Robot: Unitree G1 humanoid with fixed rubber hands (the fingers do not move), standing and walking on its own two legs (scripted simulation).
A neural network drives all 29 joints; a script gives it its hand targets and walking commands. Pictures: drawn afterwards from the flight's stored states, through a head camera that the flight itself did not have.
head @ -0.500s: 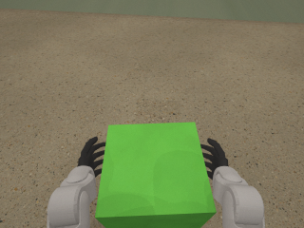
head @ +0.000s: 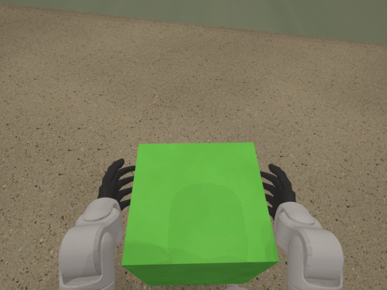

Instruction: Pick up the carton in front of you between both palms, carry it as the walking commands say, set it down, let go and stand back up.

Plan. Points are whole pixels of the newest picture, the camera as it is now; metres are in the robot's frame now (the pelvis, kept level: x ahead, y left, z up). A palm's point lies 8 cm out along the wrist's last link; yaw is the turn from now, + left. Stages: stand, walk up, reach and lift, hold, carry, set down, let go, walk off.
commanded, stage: carry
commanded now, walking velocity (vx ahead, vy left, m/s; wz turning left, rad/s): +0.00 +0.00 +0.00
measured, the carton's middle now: (196, 220) +0.26 +0.00 +0.01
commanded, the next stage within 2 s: hold in 1.90 s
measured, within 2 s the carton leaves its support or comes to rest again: neither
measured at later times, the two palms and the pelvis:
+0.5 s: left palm (132, 138) +0.42 +0.14 +0.08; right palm (263, 140) +0.43 -0.16 +0.07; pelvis +0.17 -0.02 -0.02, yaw +2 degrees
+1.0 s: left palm (127, 153) +0.42 +0.16 +0.02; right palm (250, 155) +0.43 -0.14 +0.02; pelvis +0.14 +0.00 -0.02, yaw +2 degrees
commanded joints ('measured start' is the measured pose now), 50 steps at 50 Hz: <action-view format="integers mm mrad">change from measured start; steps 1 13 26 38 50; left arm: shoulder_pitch -336 -326 -359 -440 -490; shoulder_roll -876 -916 -801 -808 -734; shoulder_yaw -722 -660 -666 -594 -394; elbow -70 41 94 284 576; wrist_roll -339 -341 -295 -209 -59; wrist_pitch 9 0 -30 -203 -444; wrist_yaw -156 -198 -204 -244 -260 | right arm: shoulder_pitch -365 -452 -418 -496 -558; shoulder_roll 842 909 807 809 741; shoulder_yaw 668 719 663 595 408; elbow -84 -38 77 250 537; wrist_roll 330 330 262 179 46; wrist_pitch -1 9 -31 -208 -446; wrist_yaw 202 197 208 245 268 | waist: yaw -5 4 5 2 4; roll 199 -134 24 43 30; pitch -258 -378 -339 -296 -260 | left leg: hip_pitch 198 -64 31 38 -16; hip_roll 200 44 100 122 108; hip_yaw -28 -134 -140 -158 -170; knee -1 125 196 179 132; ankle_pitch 731 -235 434 419 191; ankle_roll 50 -78 -81 -46 -32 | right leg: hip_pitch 88 621 462 407 402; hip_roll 41 -209 -98 -87 -96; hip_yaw -64 142 9 1 16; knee -149 -373 -175 -189 -244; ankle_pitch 117 681 732 434 314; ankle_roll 7 -130 -67 -51 -45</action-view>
